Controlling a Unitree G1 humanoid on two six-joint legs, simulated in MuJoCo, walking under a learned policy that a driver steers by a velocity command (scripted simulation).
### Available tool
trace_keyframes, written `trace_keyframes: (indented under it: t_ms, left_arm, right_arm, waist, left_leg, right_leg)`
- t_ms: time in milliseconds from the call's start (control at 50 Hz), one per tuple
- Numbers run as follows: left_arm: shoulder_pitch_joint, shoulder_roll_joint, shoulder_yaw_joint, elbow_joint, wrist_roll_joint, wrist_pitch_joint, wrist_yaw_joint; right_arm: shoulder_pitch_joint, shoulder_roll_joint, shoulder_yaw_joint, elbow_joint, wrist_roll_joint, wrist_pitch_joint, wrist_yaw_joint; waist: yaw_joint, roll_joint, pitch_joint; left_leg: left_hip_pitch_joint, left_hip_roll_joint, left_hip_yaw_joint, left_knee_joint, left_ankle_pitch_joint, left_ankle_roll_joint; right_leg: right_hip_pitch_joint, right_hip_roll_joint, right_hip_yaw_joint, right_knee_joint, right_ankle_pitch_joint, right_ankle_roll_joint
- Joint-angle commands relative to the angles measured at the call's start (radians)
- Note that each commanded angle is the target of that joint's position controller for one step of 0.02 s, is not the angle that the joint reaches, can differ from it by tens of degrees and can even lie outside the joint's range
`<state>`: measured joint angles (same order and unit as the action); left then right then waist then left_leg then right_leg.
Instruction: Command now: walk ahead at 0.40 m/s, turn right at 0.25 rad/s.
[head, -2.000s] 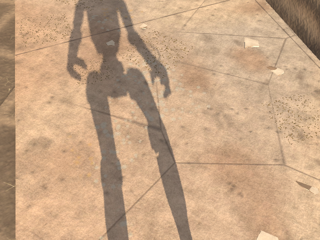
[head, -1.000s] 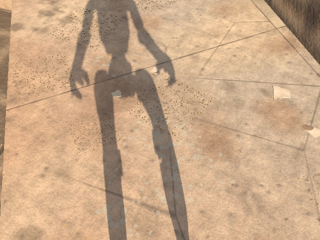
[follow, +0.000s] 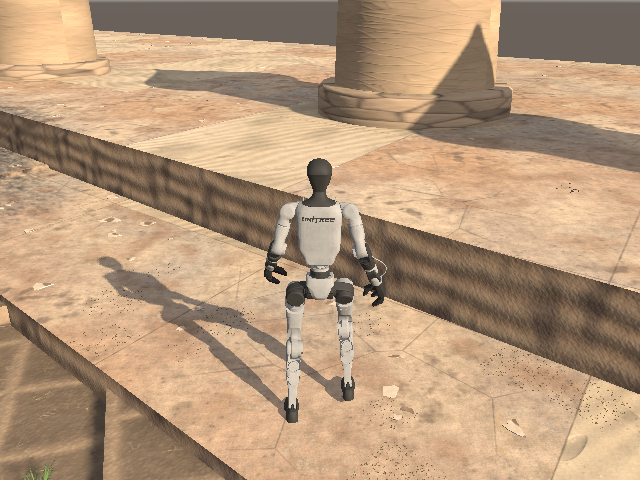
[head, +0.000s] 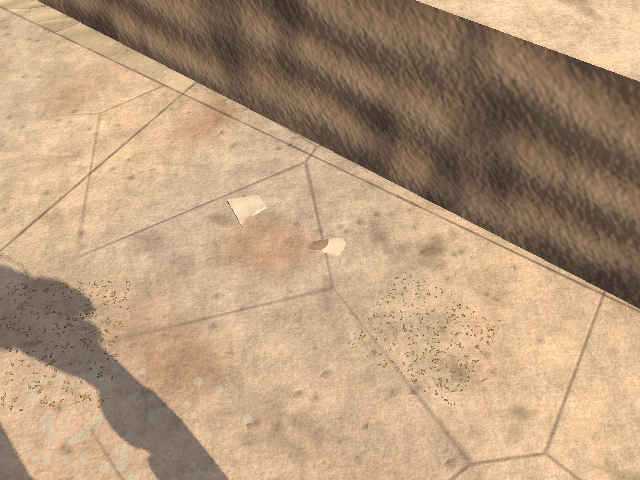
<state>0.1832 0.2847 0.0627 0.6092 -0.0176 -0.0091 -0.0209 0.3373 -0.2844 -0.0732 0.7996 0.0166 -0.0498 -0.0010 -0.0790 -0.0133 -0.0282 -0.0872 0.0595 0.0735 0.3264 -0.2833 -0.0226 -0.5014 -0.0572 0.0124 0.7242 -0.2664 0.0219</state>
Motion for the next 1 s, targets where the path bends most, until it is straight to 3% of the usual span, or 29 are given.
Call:
trace_keyframes:
  t_ms: [20,60,80,100,120,140,160,180,200,260,300,360,420,480,520,540,560,580,600,620,640,660,680,700,760,800,880,940,1000]
  left_arm:
    - [-0.043,0.075,0.017,-0.082,-0.008,-0.028,-0.008]
    - [0.139,0.130,0.050,-0.024,-0.011,-0.024,0.005]
    - [0.289,0.202,0.070,-0.004,0.002,-0.022,0.018]
    - [0.330,0.316,0.085,-0.013,0.011,-0.027,0.018]
    - [0.314,0.226,0.063,-0.013,0.010,-0.045,0.009]
    - [0.263,0.176,0.042,-0.013,0.014,-0.055,0.005]
    - [0.208,0.140,0.030,-0.017,0.014,-0.060,0.002]
    - [0.160,0.117,0.021,-0.019,0.015,-0.061,0.001]
    - [0.133,0.104,0.016,-0.021,0.019,-0.064,0.003]
    - [0.131,0.112,0.020,0.002,0.019,-0.078,0.012]
    - [0.150,0.119,0.022,0.027,0.015,-0.078,0.019]
    - [0.195,0.140,0.028,0.064,0.009,-0.074,0.028]
    - [0.245,0.157,0.034,0.104,-0.001,-0.070,0.029]
    - [0.261,0.166,0.040,0.134,-0.007,-0.058,0.033]
    - [0.252,0.186,0.046,0.142,-0.004,-0.047,0.038]
    - [0.238,0.193,0.046,0.142,-0.001,-0.040,0.040]
    - [0.236,0.176,0.037,0.139,0.005,-0.035,0.045]
    - [0.261,0.118,0.012,0.115,0.034,-0.037,0.049]
    - [0.413,0.001,-0.018,0.116,0.012,-0.058,0.033]
    - [0.298,0.121,0.005,0.122,-0.012,-0.077,0.027]
    - [0.182,0.155,0.015,0.085,-0.031,-0.087,0.022]
    - [0.127,0.143,0.010,0.073,-0.020,-0.094,0.027]
    - [0.104,0.137,0.015,0.071,-0.001,-0.092,0.031]
    - [0.134,0.125,0.016,0.076,0.002,-0.083,0.029]
    - [0.141,0.079,0.006,0.070,0.017,-0.063,0.035]
    - [0.063,0.073,0.001,0.041,0.027,-0.064,0.040]
    - [-0.095,0.043,-0.012,0.009,0.021,-0.084,0.027]
    - [-0.188,0.055,-0.011,-0.015,0.006,-0.097,0.011]
    - [-0.190,0.104,0.006,-0.025,0.006,-0.108,-0.001]
  right_arm:
    - [-0.059,-0.207,-0.047,-0.052,0.024,-0.009,0.014]
    - [-0.047,-0.153,-0.024,-0.037,0.013,-0.010,0.019]
    - [-0.072,-0.075,0.006,-0.063,-0.014,-0.018,0.023]
    - [-0.066,-0.030,0.021,-0.123,-0.012,-0.044,0.020]
    - [-0.119,-0.139,-0.007,-0.118,0.011,-0.057,0.019]
    - [-0.145,-0.158,-0.015,-0.125,0.028,-0.063,0.024]
    - [-0.146,-0.139,-0.010,-0.111,0.019,-0.061,0.023]
    - [-0.144,-0.130,-0.010,-0.105,0.000,-0.058,0.024]
    - [-0.130,-0.120,-0.011,-0.097,-0.005,-0.051,0.027]
    - [-0.138,-0.087,-0.001,-0.085,-0.011,-0.033,0.030]
    - [-0.199,-0.064,0.009,-0.101,-0.016,-0.032,0.029]
    - [-0.314,-0.037,0.025,-0.130,-0.006,-0.039,0.041]
    - [-0.401,-0.042,0.029,-0.161,0.002,-0.045,0.058]
    - [-0.428,-0.061,0.025,-0.182,0.001,-0.052,0.072]
    - [-0.370,-0.092,0.011,-0.173,-0.005,-0.053,0.070]
    - [-0.272,-0.122,-0.006,-0.149,-0.008,-0.051,0.062]
    - [-0.112,-0.166,-0.027,-0.107,-0.009,-0.047,0.050]
    - [0.067,-0.244,-0.043,-0.079,-0.018,-0.041,0.036]
    - [0.088,-0.271,-0.045,-0.060,-0.018,-0.044,0.048]
    - [0.058,-0.175,-0.024,-0.067,0.001,-0.042,0.043]
    - [-0.011,-0.143,-0.014,-0.073,0.000,-0.040,0.035]
    - [-0.074,-0.132,-0.008,-0.081,-0.008,-0.039,0.032]
    - [-0.114,-0.111,-0.003,-0.085,-0.020,-0.041,0.033]
    - [-0.131,-0.095,0.002,-0.087,-0.033,-0.046,0.032]
    - [-0.126,-0.107,-0.001,-0.069,-0.012,-0.058,0.032]
    - [-0.107,-0.131,-0.009,-0.058,-0.008,-0.056,0.020]
    - [-0.044,-0.163,-0.020,-0.039,0.004,-0.038,0.002]
    - [0.025,-0.176,-0.025,-0.020,0.012,-0.023,-0.003]
    - [0.028,-0.186,-0.032,-0.024,0.009,-0.010,-0.011]
  waist:
    - [0.054,0.152,0.077]
    - [0.149,0.094,-0.002]
    - [0.213,-0.080,-0.107]
    - [0.186,-0.339,-0.167]
    - [0.214,-0.189,-0.125]
    - [0.182,-0.170,-0.041]
    - [0.154,-0.119,0.003]
    - [0.127,-0.104,0.042]
    - [0.100,-0.109,0.054]
    - [0.077,-0.069,0.057]
    - [0.089,-0.048,0.072]
    - [0.127,-0.059,0.095]
    - [0.151,-0.050,0.123]
    - [0.138,-0.055,0.125]
    - [0.100,-0.086,0.069]
    - [0.043,-0.098,-0.002]
    - [-0.032,-0.090,-0.111]
    - [-0.077,0.055,-0.275]
    - [0.019,0.321,-0.422]
    - [-0.037,0.204,-0.336]
    - [-0.030,0.150,-0.171]
    - [0.005,0.047,-0.090]
    - [0.036,0.033,-0.033]
    - [0.072,0.061,-0.029]
    - [0.104,0.074,0.007]
    - [0.092,0.061,0.046]
    - [0.036,0.054,0.066]
    - [0.000,0.068,0.071]
    - [0.022,0.096,0.054]
  left_leg:
    - [-0.123,0.220,-0.162,-0.104,-0.027,0.198]
    - [-0.221,0.162,-0.093,0.106,0.140,0.149]
    - [-0.374,0.080,0.009,0.457,0.038,0.077]
    - [-0.705,-0.058,-0.015,0.775,-0.272,0.028]
    - [-0.795,-0.010,-0.119,0.922,-0.261,0.035]
    - [-0.827,0.031,-0.124,0.935,-0.165,0.061]
    - [-0.795,0.063,-0.119,0.901,-0.073,0.064]
    - [-0.757,0.079,-0.123,0.841,-0.010,0.055]
    - [-0.702,0.090,-0.125,0.809,0.039,0.047]
    - [-0.684,0.076,-0.104,0.717,0.156,0.013]
    - [-0.676,0.062,-0.099,0.576,0.240,-0.002]
    - [-0.609,0.026,-0.073,0.375,0.369,0.001]
    - [-0.586,0.005,-0.073,0.265,0.400,0.024]
    - [-0.581,-0.010,-0.074,0.200,0.321,0.066]
    - [-0.466,-0.054,-0.037,0.190,0.236,0.097]
    - [-0.323,-0.092,-0.002,0.179,0.221,0.124]
    - [-0.068,-0.081,-0.010,0.195,0.255,0.158]
    - [0.268,0.138,-0.271,0.240,0.292,0.227]
    - [0.544,0.339,-0.800,0.083,0.001,0.394]
    - [0.487,0.300,-0.804,-0.007,-0.132,0.346]
    - [0.340,0.269,-0.635,-0.027,-0.094,0.304]
    - [0.181,0.237,-0.534,-0.049,0.018,0.281]
    - [0.060,0.201,-0.457,-0.073,0.125,0.276]
    - [-0.010,0.179,-0.411,-0.101,0.179,0.274]
    - [-0.114,0.150,-0.340,-0.169,0.258,0.305]
    - [-0.135,0.134,-0.300,-0.194,0.299,0.304]
    - [-0.139,0.071,-0.223,-0.175,0.294,0.248]
    - [-0.093,0.097,-0.267,-0.127,0.242,0.240]
    - [-0.030,0.129,-0.343,-0.038,0.197,0.212]
  right_leg:
    - [0.147,0.037,-0.072,-0.174,0.027,-0.044]
    - [0.448,0.071,-0.069,-0.245,0.045,-0.090]
    - [0.658,-0.121,0.180,-0.301,0.016,-0.145]
    - [0.803,-0.330,0.646,-0.433,-0.148,-0.312]
    - [0.742,-0.333,0.680,-0.480,-0.250,-0.335]
    - [0.666,-0.297,0.562,-0.484,-0.251,-0.305]
    - [0.579,-0.246,0.459,-0.498,-0.187,-0.283]
    - [0.502,-0.211,0.386,-0.520,-0.089,-0.267]
    - [0.445,-0.184,0.324,-0.545,-0.003,-0.252]
    - [0.416,-0.156,0.206,-0.579,0.221,-0.251]
    - [0.413,-0.138,0.142,-0.582,0.298,-0.239]
    - [0.398,-0.123,0.084,-0.595,0.302,-0.218]
    - [0.448,-0.155,0.083,-0.587,0.281,-0.216]
    - [0.551,-0.193,0.086,-0.528,0.381,-0.197]
    - [0.599,-0.190,0.077,-0.431,0.649,-0.176]
    - [0.598,-0.165,0.053,-0.304,0.836,-0.158]
    - [0.502,-0.119,0.019,-0.103,0.862,-0.126]
    - [0.258,-0.047,-0.013,0.238,0.476,-0.090]
    - [-0.097,0.143,0.087,0.556,-0.313,-0.035]
    - [-0.206,0.088,0.167,0.634,-0.304,-0.043]
    - [-0.259,0.038,0.122,0.619,-0.213,-0.050]
    - [-0.223,-0.016,0.091,0.564,-0.122,-0.053]
    - [-0.182,-0.045,0.080,0.506,-0.073,-0.048]
    - [-0.120,-0.069,0.090,0.483,-0.037,-0.047]
    - [-0.092,-0.082,0.065,0.379,-0.017,-0.014]
    - [-0.132,-0.083,0.054,0.261,0.066,0.015]
    - [-0.065,-0.028,0.033,-0.053,0.305,0.036]
    - [-0.028,0.005,0.036,-0.161,0.345,0.039]
    - [0.032,0.016,0.061,-0.235,0.274,0.016]
